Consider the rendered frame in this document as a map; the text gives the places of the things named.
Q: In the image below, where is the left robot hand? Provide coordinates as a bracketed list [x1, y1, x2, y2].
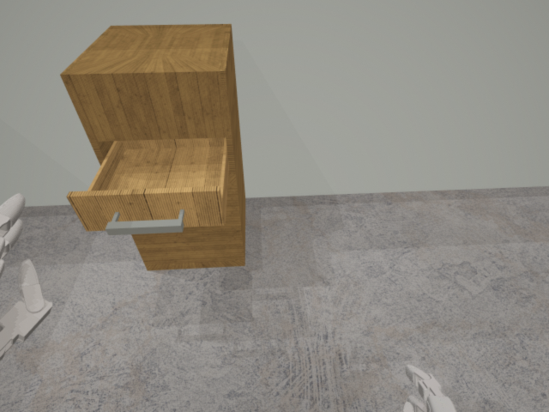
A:
[0, 193, 52, 360]

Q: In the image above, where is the drawer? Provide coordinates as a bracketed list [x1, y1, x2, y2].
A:
[67, 137, 229, 232]

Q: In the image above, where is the right robot hand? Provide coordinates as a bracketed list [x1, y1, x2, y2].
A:
[403, 365, 456, 412]

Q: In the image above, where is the handle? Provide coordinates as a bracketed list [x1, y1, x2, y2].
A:
[106, 209, 184, 235]

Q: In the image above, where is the cabinet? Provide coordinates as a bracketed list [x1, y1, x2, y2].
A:
[60, 24, 245, 270]

